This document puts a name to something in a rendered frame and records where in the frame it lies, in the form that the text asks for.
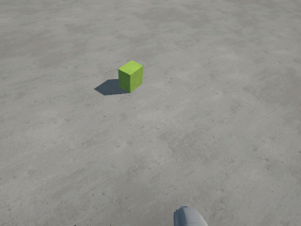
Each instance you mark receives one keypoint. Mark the carton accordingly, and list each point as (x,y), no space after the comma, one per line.
(130,76)

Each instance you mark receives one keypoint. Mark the right robot thigh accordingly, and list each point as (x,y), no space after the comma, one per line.
(187,216)

